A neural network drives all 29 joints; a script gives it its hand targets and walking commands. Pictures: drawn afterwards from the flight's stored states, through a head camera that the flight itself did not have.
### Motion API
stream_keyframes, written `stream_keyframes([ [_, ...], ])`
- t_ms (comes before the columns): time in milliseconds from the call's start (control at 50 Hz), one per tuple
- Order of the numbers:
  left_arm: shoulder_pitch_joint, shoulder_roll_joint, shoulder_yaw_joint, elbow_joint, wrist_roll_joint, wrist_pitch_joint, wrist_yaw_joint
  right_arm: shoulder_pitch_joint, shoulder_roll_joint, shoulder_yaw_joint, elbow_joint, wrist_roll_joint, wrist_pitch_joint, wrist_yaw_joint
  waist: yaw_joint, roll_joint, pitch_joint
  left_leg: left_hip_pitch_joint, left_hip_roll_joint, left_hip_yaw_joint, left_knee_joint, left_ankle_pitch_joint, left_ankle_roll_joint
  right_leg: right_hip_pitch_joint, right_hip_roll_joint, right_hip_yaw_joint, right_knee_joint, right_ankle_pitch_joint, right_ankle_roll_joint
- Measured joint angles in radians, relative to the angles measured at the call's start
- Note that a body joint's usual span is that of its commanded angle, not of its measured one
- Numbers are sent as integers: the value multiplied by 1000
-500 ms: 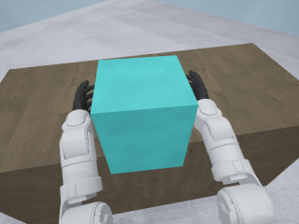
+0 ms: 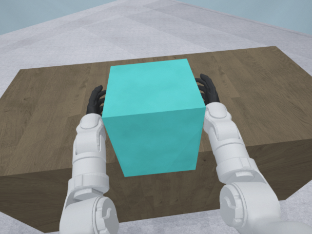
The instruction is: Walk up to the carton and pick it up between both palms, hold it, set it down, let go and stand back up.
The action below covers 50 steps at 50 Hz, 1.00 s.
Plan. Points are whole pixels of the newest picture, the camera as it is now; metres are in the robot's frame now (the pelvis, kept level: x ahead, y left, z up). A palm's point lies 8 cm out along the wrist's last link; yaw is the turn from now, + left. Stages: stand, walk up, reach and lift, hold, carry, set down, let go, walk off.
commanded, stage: set down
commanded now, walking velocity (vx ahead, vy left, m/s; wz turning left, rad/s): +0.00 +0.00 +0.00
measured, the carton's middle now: (154, 119) +0.41 -0.01 +0.08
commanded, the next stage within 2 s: none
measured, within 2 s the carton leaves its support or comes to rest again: rests again in 1.20 s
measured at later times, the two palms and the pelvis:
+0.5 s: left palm (99, 112) +0.42 +0.14 +0.12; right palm (208, 99) +0.42 -0.16 +0.13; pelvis +0.01 +0.00 +0.00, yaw +1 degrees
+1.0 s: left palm (100, 114) +0.43 +0.15 +0.10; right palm (205, 101) +0.44 -0.15 +0.11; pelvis +0.01 +0.00 +0.00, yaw +1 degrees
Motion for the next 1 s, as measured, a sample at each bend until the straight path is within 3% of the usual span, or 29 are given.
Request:
stream_keyframes([
  [360, -77, 16, 32, 186, 9, -118, 16, -60, 16, -138, 85, -108, -52, 37, 5, 0, -57, -82, -1, -13, -1, 7, 0, -75, 1, -13, -6, 5, -2],
  [720, -127, 23, 69, 284, 21, -192, 20, -100, 36, -248, 113, -201, -87, 66, 12, 4, -94, -148, -2, -23, -1, 7, 0, -137, 1, -22, -8, 3, -4],
  [1000, -115, 14, 73, 311, 23, -253, 28, -74, 45, -272, 104, -220, -130, 79, 20, 12, -115, -190, -2, -21, -1, 13, 2, -179, 1, -21, -8, 10, -2],
])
